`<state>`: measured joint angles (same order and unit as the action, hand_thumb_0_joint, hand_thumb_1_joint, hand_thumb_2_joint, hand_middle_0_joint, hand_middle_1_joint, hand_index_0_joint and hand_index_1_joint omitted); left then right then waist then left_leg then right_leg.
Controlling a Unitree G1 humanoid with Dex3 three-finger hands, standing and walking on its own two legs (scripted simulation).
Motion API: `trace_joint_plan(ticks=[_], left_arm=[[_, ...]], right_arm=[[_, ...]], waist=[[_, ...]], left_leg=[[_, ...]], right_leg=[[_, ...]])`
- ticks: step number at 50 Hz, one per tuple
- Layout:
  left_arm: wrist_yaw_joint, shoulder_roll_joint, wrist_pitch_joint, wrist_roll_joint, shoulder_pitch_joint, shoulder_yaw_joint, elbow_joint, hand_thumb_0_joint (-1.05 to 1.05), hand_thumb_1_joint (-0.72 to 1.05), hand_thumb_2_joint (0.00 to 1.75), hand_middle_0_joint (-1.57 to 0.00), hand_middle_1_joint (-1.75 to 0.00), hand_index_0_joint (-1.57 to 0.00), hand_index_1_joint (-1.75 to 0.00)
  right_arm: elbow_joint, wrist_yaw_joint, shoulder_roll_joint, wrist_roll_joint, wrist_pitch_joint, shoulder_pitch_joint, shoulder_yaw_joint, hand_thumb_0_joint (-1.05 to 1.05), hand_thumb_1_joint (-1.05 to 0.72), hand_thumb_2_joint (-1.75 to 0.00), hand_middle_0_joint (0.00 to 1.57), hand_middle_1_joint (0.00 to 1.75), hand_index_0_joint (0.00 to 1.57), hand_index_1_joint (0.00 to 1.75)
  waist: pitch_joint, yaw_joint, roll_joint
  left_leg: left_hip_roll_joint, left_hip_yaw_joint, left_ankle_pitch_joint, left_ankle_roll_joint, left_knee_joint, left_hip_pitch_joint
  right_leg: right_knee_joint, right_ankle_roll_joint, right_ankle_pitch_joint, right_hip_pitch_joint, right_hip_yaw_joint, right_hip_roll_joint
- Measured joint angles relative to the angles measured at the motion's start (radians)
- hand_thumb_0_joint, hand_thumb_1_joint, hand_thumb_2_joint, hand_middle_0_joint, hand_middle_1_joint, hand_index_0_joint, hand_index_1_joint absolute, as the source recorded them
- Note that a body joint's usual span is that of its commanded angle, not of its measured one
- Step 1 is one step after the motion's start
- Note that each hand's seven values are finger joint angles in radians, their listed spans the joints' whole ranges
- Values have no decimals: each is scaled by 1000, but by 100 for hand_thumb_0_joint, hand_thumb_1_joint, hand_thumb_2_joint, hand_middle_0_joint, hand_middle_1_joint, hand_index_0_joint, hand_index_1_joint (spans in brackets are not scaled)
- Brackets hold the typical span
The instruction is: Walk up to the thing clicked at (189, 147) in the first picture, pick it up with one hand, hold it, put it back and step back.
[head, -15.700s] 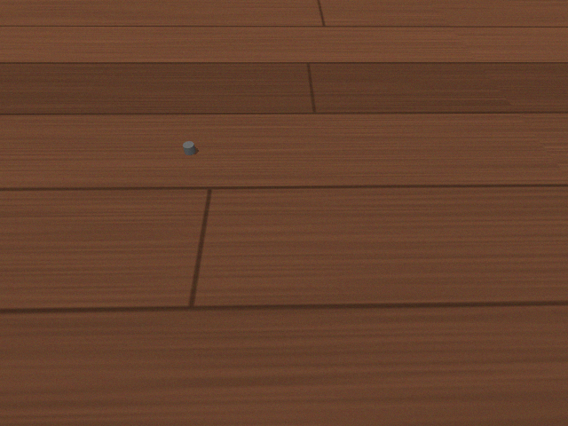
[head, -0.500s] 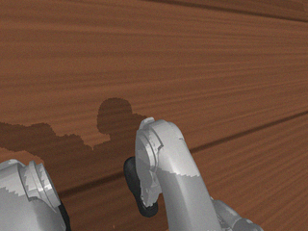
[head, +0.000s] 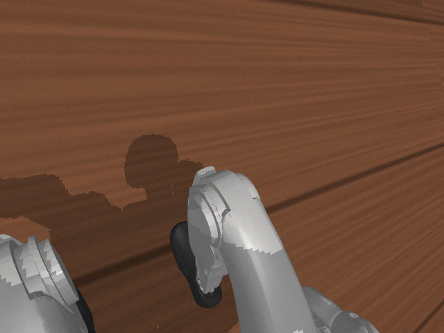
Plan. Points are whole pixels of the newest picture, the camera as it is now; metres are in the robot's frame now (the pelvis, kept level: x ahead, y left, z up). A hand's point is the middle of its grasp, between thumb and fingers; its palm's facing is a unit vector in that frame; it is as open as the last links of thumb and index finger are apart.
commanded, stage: close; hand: left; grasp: from above
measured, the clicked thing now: out of the picture +0.44 +0.34 -0.27
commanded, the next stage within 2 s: settle in 1.44 s
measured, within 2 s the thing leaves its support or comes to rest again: leaves its support in 1.86 s
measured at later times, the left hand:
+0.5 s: hand out of the picture +0.42 +0.34 -0.25, palm faces -0.46 -0.18 -0.87, open 13.1 cm
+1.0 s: hand out of the picture +0.43 +0.33 -0.25, palm faces -0.43 -0.17 -0.89, open 10.1 cm
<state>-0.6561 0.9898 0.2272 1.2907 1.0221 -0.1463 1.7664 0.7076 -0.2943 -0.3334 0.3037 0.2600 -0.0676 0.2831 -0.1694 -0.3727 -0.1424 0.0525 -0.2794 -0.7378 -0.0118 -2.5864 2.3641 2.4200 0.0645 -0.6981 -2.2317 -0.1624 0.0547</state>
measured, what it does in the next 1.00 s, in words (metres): stands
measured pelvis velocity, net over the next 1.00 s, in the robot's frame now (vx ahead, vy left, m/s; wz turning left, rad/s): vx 0.00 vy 0.00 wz -0.01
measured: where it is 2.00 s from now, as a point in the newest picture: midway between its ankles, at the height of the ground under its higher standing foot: (147, 310)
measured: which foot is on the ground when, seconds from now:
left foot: down 0.00-1.00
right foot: down 0.00-1.00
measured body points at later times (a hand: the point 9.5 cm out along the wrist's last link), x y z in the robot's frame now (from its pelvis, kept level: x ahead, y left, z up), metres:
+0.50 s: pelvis +0.00 +0.00 +0.00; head +0.27 +0.13 +0.33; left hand +0.44 +0.34 -0.20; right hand +0.06 -0.25 -0.06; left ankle +0.06 +0.13 -0.26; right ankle +0.11 -0.12 -0.26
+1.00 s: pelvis +0.00 +0.00 +0.00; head +0.27 +0.13 +0.33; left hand +0.44 +0.33 -0.20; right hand +0.06 -0.25 -0.05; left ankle +0.06 +0.13 -0.26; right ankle +0.11 -0.12 -0.26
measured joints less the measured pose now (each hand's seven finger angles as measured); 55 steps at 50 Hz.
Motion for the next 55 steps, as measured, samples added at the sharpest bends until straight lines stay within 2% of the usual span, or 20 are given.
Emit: trace_joint_plan(ticks=[10,19,22,27,38,43,55], left_arm=[[-14,9,-11,-7,8,7,2,0,-49,105,-12,-104,-10,-105],[18,21,-25,-28,19,12,5,0,-42,98,-15,-102,-15,-102],[25,20,-16,-28,12,6,-9,0,-40,95,-16,-102,-16,-100],[28,16,0,-26,1,21,-10,0,-34,90,-19,-101,-20,-99],[-12,13,5,-10,2,35,-1,0,-16,82,-28,-101,-32,-95],[-21,17,-8,-16,13,24,4,0,-8,77,-32,-100,-38,-94],[10,21,-21,-45,7,7,-14,0,12,66,-45,-96,-51,-86]], right_arm=[[-3,-8,-11,-2,18,3,8,1,-91,-90,20,30,20,30],[-8,-5,-17,-13,22,4,6,1,-91,-90,20,30,20,30],[-12,-2,-16,-13,17,2,7,1,-91,-90,20,30,20,30],[-16,-1,-12,-11,7,4,12,1,-91,-90,20,30,20,30],[-18,-3,-8,-2,15,22,20,1,-91,-90,20,30,20,30],[-20,-2,-14,-3,22,21,20,1,-91,-90,20,30,20,30],[-23,1,-23,-14,17,1,18,1,-91,-90,20,30,20,30]], waist=[[-8,-1,-8],[-5,-4,-5],[-4,0,-4],[-4,6,-4],[-16,4,-15],[-22,-1,-15],[-21,-5,-7]], left_leg=[[2,-5,-1,1,-3,-4],[-1,-6,1,3,2,-2],[-2,-8,1,2,5,-2],[-2,-8,2,1,9,-5],[0,-11,6,0,8,-12],[1,-11,10,1,11,-11],[4,-11,10,2,15,-11]], right_leg=[[-2,3,4,4,-4,4],[-9,4,3,7,-6,2],[-13,2,3,9,-7,1],[-17,1,3,12,-8,1],[-17,2,11,16,-10,4],[-22,3,16,16,-10,5],[-28,3,19,14,-10,7]])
